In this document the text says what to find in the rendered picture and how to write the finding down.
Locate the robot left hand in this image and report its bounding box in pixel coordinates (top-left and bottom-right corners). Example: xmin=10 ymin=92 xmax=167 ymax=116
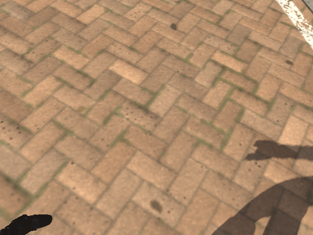
xmin=0 ymin=214 xmax=53 ymax=235

